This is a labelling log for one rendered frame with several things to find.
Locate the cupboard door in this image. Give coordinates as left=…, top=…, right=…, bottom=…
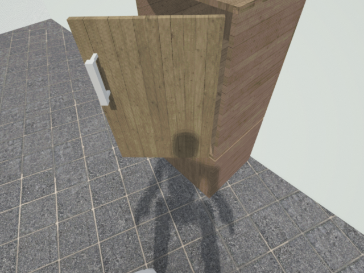
left=67, top=14, right=225, bottom=158

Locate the handle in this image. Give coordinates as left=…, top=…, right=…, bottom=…
left=85, top=53, right=110, bottom=106

